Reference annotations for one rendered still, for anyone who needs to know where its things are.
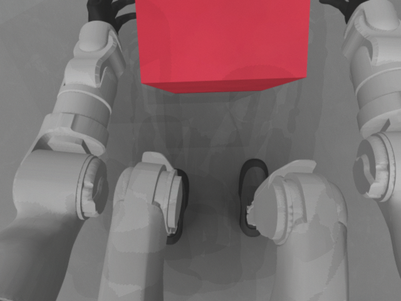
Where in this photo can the robot left shin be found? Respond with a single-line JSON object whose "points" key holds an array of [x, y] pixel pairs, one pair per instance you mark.
{"points": [[122, 183]]}

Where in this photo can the left robot forearm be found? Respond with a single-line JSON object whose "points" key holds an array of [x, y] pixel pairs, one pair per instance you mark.
{"points": [[85, 100]]}

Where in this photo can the right robot hand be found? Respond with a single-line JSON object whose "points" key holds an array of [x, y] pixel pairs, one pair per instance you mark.
{"points": [[346, 8]]}

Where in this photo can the right robot thigh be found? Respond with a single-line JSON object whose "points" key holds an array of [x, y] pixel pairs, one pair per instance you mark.
{"points": [[299, 211]]}

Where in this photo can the right robot upper arm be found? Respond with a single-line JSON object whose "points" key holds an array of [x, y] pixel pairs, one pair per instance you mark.
{"points": [[377, 175]]}

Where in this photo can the left robot hand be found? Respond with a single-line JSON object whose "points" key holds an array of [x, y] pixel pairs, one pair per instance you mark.
{"points": [[105, 10]]}

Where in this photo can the right robot forearm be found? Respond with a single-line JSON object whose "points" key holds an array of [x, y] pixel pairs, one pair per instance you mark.
{"points": [[372, 46]]}

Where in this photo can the carton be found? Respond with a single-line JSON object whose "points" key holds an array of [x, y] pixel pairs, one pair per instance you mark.
{"points": [[200, 46]]}

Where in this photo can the left robot upper arm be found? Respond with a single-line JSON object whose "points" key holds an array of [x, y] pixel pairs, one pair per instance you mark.
{"points": [[55, 193]]}

